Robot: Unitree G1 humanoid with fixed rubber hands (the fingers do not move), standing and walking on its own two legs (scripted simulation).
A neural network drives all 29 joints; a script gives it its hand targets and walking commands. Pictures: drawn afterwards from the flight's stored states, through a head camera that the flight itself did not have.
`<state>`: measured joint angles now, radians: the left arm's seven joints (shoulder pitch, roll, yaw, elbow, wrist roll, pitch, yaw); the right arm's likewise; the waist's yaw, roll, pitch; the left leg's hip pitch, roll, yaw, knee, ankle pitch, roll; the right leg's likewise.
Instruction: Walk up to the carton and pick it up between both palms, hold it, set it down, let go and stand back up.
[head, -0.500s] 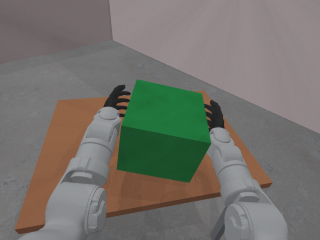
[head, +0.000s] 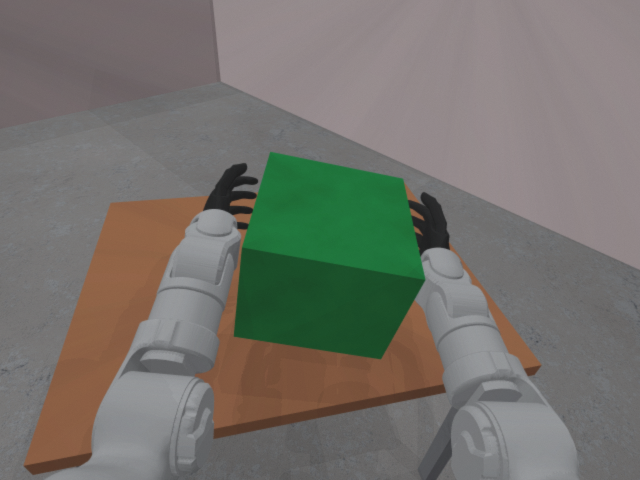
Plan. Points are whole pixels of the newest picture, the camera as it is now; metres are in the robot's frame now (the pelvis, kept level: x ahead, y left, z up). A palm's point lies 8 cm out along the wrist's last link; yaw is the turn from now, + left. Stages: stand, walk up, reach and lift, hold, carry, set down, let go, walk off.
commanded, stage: reach and lift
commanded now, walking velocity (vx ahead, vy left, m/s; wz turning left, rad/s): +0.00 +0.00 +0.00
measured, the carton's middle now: (323, 252) +0.38 +0.01 +0.14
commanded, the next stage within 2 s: hold in 0.26 s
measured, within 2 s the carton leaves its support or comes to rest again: neither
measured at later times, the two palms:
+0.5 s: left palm (211, 222) +0.38 +0.15 +0.19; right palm (435, 249) +0.36 -0.13 +0.17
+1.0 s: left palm (206, 222) +0.37 +0.15 +0.20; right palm (434, 248) +0.36 -0.13 +0.17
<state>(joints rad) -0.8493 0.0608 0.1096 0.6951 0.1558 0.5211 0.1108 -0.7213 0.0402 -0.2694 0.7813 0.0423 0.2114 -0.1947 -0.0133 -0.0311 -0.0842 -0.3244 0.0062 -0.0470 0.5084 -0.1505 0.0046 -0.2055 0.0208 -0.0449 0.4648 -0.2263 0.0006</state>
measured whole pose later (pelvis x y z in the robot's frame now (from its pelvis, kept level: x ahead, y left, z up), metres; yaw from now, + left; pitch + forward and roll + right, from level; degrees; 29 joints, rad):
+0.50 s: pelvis -0.01 +0.00 +0.00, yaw +0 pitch -5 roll -2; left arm -0.79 0.06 0.12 0.56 0.18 0.61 0.10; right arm -0.72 0.03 -0.21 0.72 0.09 0.28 -0.20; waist -0.03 -0.03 -0.07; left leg -0.28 0.01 -0.05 0.50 -0.14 0.00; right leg -0.16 0.02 -0.04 0.46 -0.21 0.00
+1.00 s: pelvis -0.01 +0.00 +0.00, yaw +0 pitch -5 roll -2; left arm -0.79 0.05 0.13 0.52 0.19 0.64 0.09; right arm -0.72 0.03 -0.21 0.70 0.09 0.30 -0.20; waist -0.03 -0.04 -0.07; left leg -0.28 0.01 -0.05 0.50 -0.14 0.00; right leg -0.16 0.02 -0.04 0.46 -0.21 0.00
